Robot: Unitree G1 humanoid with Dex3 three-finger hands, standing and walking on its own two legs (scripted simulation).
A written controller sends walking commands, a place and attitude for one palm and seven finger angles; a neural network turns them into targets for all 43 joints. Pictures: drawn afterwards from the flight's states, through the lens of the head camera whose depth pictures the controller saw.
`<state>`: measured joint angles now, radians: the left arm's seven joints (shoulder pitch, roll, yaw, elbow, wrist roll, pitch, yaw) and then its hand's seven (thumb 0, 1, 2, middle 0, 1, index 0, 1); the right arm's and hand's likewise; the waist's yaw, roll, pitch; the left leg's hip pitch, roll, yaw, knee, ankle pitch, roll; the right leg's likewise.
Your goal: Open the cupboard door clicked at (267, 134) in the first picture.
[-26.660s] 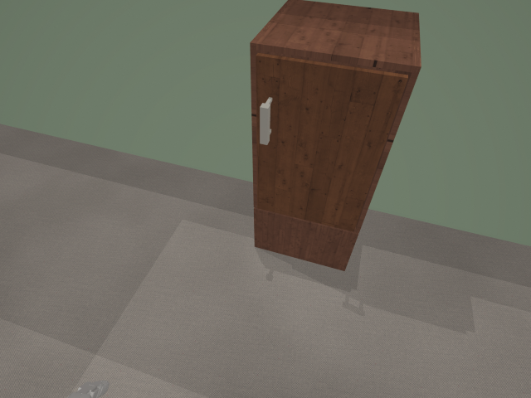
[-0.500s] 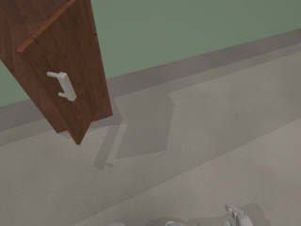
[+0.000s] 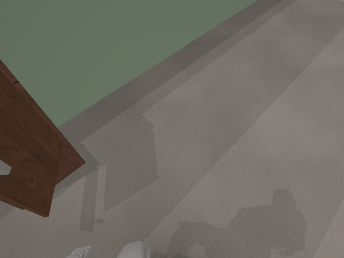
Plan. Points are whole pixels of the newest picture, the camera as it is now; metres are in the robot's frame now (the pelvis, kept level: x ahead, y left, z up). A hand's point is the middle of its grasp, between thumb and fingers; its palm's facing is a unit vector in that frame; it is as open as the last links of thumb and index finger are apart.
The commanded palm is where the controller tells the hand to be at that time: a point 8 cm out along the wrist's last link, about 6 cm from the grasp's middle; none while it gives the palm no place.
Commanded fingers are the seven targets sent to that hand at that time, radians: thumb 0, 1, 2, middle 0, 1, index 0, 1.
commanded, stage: walk to a spot facing it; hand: left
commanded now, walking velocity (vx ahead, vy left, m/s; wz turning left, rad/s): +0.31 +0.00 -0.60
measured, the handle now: out of the picture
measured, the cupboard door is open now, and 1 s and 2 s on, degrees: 52 52 52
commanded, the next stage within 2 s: turn to face it in 1.58 s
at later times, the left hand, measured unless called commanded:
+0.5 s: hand (113, 190) +0.31 +0.21 -0.17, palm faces -0.29 -0.94 -0.16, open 7.4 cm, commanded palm none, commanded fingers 0.00 0.90 0.90 -0.20 -0.30 -0.20 -0.30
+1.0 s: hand (166, 138) +0.50 +0.05 -0.15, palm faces -0.44 -0.86 -0.26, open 7.1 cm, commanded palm none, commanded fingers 0.00 0.90 0.90 -0.20 -0.30 -0.20 -0.30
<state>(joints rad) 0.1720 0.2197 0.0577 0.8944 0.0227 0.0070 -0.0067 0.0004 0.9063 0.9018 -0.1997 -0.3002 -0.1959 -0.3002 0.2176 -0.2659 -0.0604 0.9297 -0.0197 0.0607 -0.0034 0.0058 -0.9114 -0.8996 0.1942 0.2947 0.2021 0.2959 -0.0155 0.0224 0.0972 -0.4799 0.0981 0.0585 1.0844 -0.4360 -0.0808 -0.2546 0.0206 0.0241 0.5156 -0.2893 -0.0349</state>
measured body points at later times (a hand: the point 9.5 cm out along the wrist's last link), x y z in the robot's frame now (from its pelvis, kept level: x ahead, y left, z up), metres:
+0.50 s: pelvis +0.17 +0.04 +0.01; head +0.23 +0.05 +0.45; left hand +0.33 +0.26 -0.15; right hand +0.09 -0.18 -0.12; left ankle +0.12 +0.14 -0.74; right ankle +0.14 -0.11 -0.63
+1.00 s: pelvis +0.37 -0.11 +0.01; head +0.39 -0.14 +0.45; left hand +0.52 +0.09 -0.13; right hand +0.31 -0.34 -0.15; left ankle +0.50 +0.04 -0.65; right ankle +0.31 -0.11 -0.74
